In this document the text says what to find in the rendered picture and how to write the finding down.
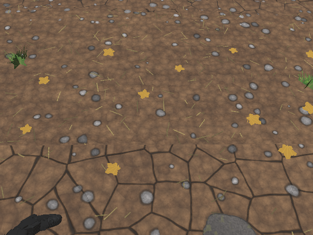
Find left robot hand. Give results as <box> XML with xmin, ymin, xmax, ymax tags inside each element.
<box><xmin>4</xmin><ymin>213</ymin><xmax>62</xmax><ymax>235</ymax></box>

